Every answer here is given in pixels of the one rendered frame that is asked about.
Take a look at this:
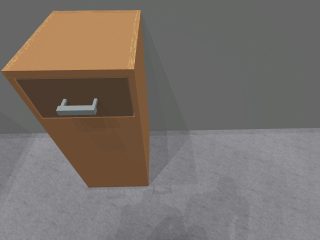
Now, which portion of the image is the cabinet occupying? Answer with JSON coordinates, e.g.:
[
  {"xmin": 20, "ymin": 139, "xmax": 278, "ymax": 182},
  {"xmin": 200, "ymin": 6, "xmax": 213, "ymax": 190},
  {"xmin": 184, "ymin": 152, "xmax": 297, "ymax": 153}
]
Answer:
[{"xmin": 1, "ymin": 10, "xmax": 150, "ymax": 188}]

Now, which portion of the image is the handle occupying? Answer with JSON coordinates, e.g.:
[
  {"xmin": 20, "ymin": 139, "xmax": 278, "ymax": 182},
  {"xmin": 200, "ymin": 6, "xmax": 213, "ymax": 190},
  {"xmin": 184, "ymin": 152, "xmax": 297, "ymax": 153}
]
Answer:
[{"xmin": 56, "ymin": 98, "xmax": 98, "ymax": 116}]

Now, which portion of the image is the drawer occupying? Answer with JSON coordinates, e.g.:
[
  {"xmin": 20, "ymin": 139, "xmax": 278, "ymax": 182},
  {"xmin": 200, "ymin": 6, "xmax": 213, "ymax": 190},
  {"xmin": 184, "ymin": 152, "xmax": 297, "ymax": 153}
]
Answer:
[{"xmin": 16, "ymin": 76, "xmax": 134, "ymax": 118}]

